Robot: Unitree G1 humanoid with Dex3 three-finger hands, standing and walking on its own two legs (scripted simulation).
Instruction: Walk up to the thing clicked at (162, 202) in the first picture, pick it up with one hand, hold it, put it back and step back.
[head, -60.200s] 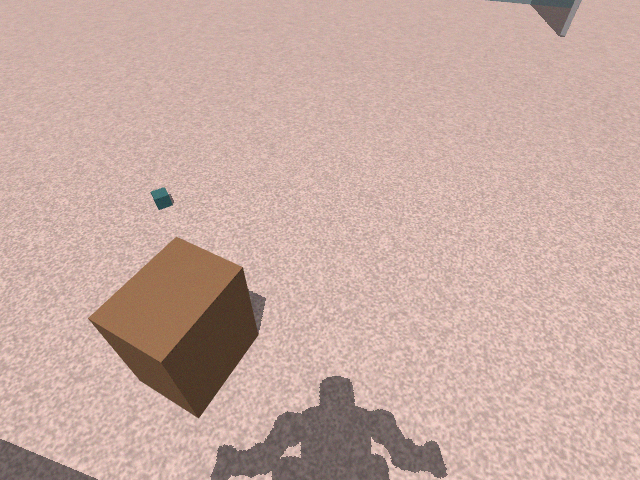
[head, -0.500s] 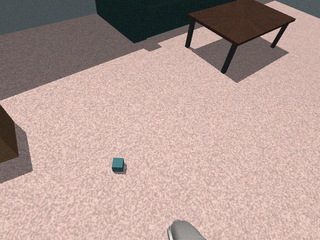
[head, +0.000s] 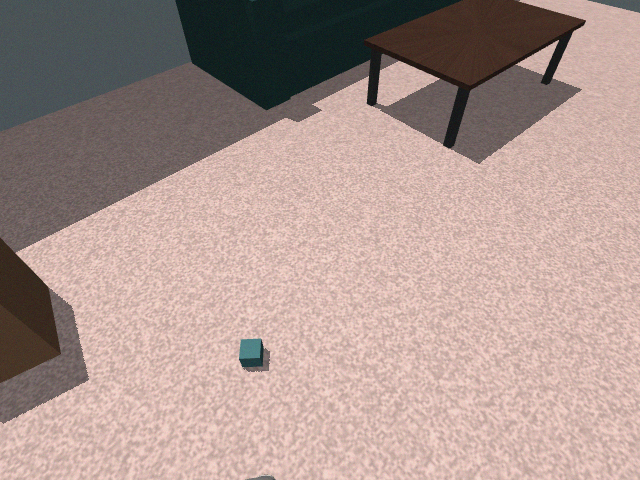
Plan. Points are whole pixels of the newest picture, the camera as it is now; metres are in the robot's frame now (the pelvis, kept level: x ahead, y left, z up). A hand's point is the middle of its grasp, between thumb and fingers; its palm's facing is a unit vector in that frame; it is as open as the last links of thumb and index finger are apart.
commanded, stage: walk up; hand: left
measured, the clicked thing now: (251, 352) +0.62 +0.24 -0.73
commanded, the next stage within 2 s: none
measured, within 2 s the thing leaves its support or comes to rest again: neither
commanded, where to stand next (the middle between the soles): +0.18 +0.01 m, yaw +1 degrees
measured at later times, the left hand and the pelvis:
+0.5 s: hand out of the picture +0.06 +0.25 -0.15, palm faces -0.03 -0.94 -0.35, open 7.4 cm; pelvis +0.02 -0.01 +0.00, yaw -1 degrees
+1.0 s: hand out of the picture +0.14 +0.25 -0.14, palm faces -0.02 -0.95 -0.32, open 7.3 cm; pelvis +0.03 +0.00 +0.01, yaw +0 degrees
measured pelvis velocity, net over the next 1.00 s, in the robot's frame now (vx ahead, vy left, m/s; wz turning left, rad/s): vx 0.03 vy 0.00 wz -0.01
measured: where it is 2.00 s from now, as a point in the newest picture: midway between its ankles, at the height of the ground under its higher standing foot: outside the picture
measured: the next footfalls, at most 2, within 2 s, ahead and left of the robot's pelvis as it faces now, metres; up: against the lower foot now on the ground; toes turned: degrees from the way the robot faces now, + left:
left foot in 0.04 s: +0.13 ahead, +0.13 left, +0.00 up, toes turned +0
left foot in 1.48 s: +0.25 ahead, +0.08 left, +0.00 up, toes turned +1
